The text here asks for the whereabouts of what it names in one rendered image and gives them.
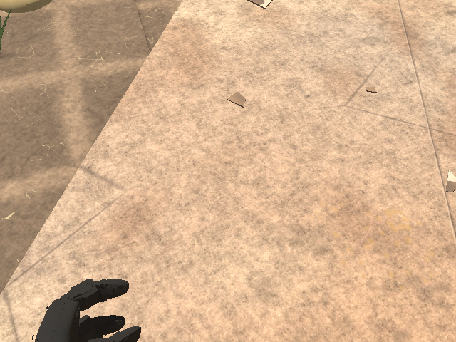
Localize left robot hand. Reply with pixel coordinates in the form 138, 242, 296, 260
32, 279, 141, 342

